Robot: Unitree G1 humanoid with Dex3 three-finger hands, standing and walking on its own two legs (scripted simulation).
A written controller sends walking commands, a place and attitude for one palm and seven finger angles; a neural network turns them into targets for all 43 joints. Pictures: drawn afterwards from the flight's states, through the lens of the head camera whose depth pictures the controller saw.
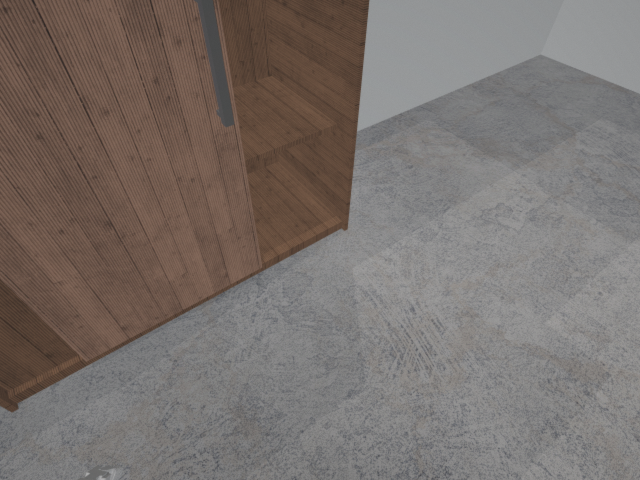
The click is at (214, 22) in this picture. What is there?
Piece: wardrobe's sliding door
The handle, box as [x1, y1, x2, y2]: [194, 0, 233, 126]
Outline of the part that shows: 194,0 198,4 219,108 216,111 221,118 222,123 225,126 228,126 233,124 233,119 212,0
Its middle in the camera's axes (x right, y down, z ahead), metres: -0.24 -0.39 +0.86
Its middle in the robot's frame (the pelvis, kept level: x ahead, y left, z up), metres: +0.90 +0.29 +0.09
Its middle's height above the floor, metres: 0.86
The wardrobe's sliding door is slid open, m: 0.41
